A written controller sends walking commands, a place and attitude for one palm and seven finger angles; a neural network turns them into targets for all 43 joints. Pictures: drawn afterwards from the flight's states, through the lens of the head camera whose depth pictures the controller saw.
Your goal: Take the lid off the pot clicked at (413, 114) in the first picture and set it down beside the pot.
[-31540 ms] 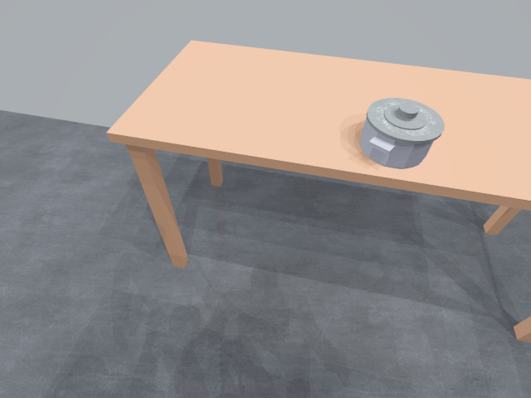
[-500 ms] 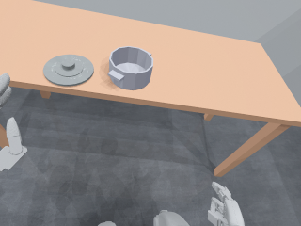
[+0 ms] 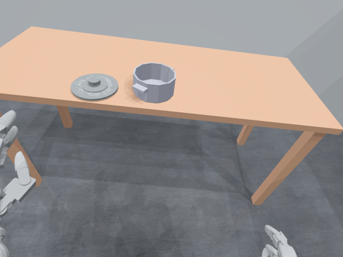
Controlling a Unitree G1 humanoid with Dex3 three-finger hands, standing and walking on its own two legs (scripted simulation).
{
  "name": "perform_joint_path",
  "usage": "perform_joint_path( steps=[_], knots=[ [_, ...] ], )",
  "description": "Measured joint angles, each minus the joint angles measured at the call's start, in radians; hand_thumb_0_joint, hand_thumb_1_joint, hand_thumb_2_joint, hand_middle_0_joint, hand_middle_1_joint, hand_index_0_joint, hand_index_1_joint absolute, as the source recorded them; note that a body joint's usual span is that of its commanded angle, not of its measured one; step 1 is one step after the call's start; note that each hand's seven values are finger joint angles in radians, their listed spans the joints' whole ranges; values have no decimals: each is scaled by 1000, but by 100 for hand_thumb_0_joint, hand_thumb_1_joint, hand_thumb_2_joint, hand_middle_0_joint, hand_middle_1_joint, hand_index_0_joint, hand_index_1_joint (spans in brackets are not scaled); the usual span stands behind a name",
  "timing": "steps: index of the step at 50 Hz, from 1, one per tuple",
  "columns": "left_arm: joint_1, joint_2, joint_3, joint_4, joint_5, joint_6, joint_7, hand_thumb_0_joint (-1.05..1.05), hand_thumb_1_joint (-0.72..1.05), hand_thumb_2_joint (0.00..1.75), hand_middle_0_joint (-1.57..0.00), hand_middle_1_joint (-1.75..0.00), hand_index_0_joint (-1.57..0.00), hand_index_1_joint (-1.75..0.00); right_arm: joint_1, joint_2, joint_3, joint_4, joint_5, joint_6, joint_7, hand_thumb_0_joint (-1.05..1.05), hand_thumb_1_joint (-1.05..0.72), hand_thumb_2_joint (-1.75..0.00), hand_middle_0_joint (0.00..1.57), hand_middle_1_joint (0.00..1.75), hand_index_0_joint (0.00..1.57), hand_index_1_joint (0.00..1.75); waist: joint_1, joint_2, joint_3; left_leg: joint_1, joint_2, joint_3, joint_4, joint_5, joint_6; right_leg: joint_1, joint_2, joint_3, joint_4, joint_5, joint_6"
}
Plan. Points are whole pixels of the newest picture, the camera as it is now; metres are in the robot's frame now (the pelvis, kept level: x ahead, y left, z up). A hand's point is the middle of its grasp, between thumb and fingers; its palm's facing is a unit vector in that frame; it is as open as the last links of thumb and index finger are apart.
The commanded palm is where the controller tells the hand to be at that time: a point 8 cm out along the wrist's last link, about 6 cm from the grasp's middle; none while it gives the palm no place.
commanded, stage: stop stepping back and stand still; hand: left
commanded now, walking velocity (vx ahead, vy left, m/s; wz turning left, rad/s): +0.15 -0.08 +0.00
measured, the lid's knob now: (94, 81) +0.71 +0.32 +0.01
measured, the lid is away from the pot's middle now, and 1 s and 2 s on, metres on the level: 0.23 0.23 0.23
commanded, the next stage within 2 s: let the arm hang, fingers relaxed in 1.36 s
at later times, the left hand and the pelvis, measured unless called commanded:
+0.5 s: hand (68, 224) +0.22 +0.26 -0.08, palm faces +0.15 -0.95 -0.27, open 7.4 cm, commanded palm none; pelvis +0.03 +0.03 +0.01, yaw +6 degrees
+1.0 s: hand out of the picture +0.13 +0.22 -0.16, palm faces +0.09 -0.96 -0.26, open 7.3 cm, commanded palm none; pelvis +0.09 +0.02 +0.01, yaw +4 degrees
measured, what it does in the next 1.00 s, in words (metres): steps on the spot: right foot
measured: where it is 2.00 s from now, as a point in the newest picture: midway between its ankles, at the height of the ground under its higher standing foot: outside the picture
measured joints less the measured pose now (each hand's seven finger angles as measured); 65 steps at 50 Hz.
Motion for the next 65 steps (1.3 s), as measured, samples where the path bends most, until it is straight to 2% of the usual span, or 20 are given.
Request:
perform_joint_path(
  steps=[3, 5, 7, 8, 12, 14, 16, 18, 21, 23, 25, 28, 31, 32, 34, 37, 44, 51, 59, 65],
  knots=[
    [52, 16, -6, -41, -3, 34, 1, 2, 89, 90, -20, -30, -21, -30, 0, 45, 23, -26, -8, -38, 18, 1, -90, -90, 20, 30, 20, 30, -19, -8, 14, 28, -2, 5, -61, 41, -6, -15, 34, 0, 37, -29, -3],
    [100, 42, -14, -103, 1, 40, -2, 2, 89, 90, -20, -30, -21, -30, 11, 62, 43, -39, -11, -54, 30, 1, -90, -90, 20, 30, 20, 30, -22, 0, 18, 35, 1, -3, -82, 54, -12, 24, 49, -17, -66, 13, -1],
    [140, 78, -8, -161, 9, 19, -6, 2, 89, 90, -20, -30, -21, -30, 16, 69, 59, -46, -15, -58, 38, 1, -90, -90, 20, 30, 20, 30, -13, 5, 21, 19, 2, -7, -53, 40, -17, 67, 58, -19, -179, 112, -15],
    [146, 88, -9, -175, 14, 6, -11, 2, 89, 90, -20, -30, -21, -30, 13, 66, 60, -40, -18, -53, 40, 1, -90, -90, 20, 30, 20, 30, -6, 20, 25, 5, 8, -17, -19, 12, -13, 69, 66, -28, -184, 154, -29],
    [118, 81, -16, -138, 18, -35, -25, 2, 89, 90, -21, -30, -22, -30, 3, 50, 40, 21, -20, -5, 44, 1, -90, -90, 21, 30, 21, 30, 30, 44, 4, -73, -9, -28, 200, -84, -9, 89, 64, -37, -204, 142, -42],
    [100, 53, -4, -97, 15, -37, -21, 1, 89, 90, -21, -30, -22, -30, 0, 44, 38, 35, -17, 16, 39, 1, -90, -90, 21, 30, 21, 30, 42, 31, -8, -60, -11, -9, 152, -73, -2, 99, 47, -19, -217, 140, -33],
    [74, 23, 2, -63, 12, -30, -12, 1, 89, 90, -21, -30, -22, -30, -2, 30, 39, 24, -16, 18, 28, 1, -90, -90, 21, 30, 21, 30, 34, 32, -2, -3, 1, -6, -20, -29, 5, 103, 34, -17, -201, 125, -17],
    [-29, -4, -44, 102, 59, -14, -43, 1, 89, 90, -20, -30, -21, -30, -15, -2, 8, 47, -31, -6, 61, 1, -90, -90, 21, 30, 21, 30, 20, 61, -14, -42, -13, -29, -32, 63, 7, 21, 12, -31, -44, 39, -10],
    [-199, -60, -145, 495, 88, 142, -86, 0, 90, 90, -19, -30, -20, -30, -43, -28, -9, 100, -59, 40, 80, 1, -90, -90, 21, 30, 21, 30, -15, 91, -23, -76, -54, -54, -12, 49, 23, -111, 18, 41, 244, -97, 1],
    [-276, -87, -201, 738, 93, 215, -106, 0, 91, 90, -19, -30, -20, -30, -43, -19, -6, 124, -74, 60, 82, 1, -90, -90, 20, 30, 21, 30, -33, 80, -14, -66, -69, -66, -41, 59, 27, -159, 24, 73, 321, -123, 4],
    [-316, -106, -250, 919, 93, 255, -118, 1, 91, 90, -19, -30, -20, -30, -35, 3, 4, 143, -80, 74, 78, 0, -90, -90, 21, 30, 21, 30, -39, 42, 14, -40, -75, -60, -78, 74, 23, -178, 22, 88, 304, -114, 11],
    [-325, -140, -322, 1105, 87, 271, -135, 1, 91, 90, -19, -30, -20, -30, -17, 34, 18, 174, -77, 82, 71, 0, -90, -90, 21, 30, 21, 30, -39, -10, 66, -2, -67, -48, -113, 81, 10, -147, 21, 74, 149, -56, 14],
    [-289, -174, -381, 1223, 81, 254, -152, 2, 91, 90, -19, -30, -20, -30, 21, 53, 17, 211, -60, 91, 65, 0, -90, -90, 21, 30, 21, 30, -31, -46, 94, 8, -65, -36, -87, 51, -6, -43, 22, 76, -97, 129, -1],
    [-284, -184, -362, 1241, 60, 231, -141, -1, 93, 90, -20, -30, -20, -30, 34, 59, 13, 227, -53, 94, 64, 0, -90, -90, 21, 30, 21, 30, -22, -54, 97, -1, -67, -34, -61, 33, -11, -28, 22, 86, -128, 169, -15],
    [-300, -183, -355, 1284, 61, 209, -128, -4, 97, 90, -20, -30, -21, -30, 46, 58, 1, 270, -43, 109, 63, 0, -90, -90, 20, 30, 20, 30, -13, -24, 117, -1, -47, -55, -30, 7, -18, -14, 41, 64, -118, 152, -17],
    [-303, -164, -353, 1348, 72, 211, -126, -5, 98, 90, -20, -30, -21, -30, 66, 61, -12, 316, -46, 126, 60, 0, -90, -90, 20, 30, 20, 30, -14, 8, 111, 19, -35, -66, -43, 2, -18, 16, 51, 52, -146, 133, -13],
    [-316, -127, -331, 1459, 66, 220, -111, -2, 94, 90, -20, -30, -21, -30, 88, 95, -7, 369, -44, 114, 44, 0, -90, -90, 20, 30, 20, 30, -8, 42, 108, 85, -37, -54, -119, 9, -9, 68, 47, 67, -200, 135, -6],
    [-318, -147, -331, 1505, 63, 210, -101, 0, 92, 90, -19, -30, -20, -30, 62, 102, -11, 409, -43, 118, 33, 1, -92, -90, 20, 30, 20, 30, 3, 74, 99, 138, -37, -50, -155, 4, -13, 110, 46, 72, -216, 122, -10],
    [-317, -195, -338, 1533, 65, 206, -96, 0, 92, 90, -19, -30, -20, -30, 28, 89, -19, 425, -42, 113, 33, 1, -93, -90, 20, 30, 20, 30, 6, 63, 92, 170, -28, -44, -169, -3, -21, 134, 55, 77, -217, 110, -19],
    [-317, -187, -333, 1545, 65, 202, -97, 0, 94, 90, -20, -30, -20, -30, 15, 92, -21, 430, -42, 109, 30, 1, -92, -90, 20, 30, 20, 30, 9, 45, 92, 178, -16, -46, -173, -5, -30, 145, 66, 75, -229, 115, -27]
  ],
)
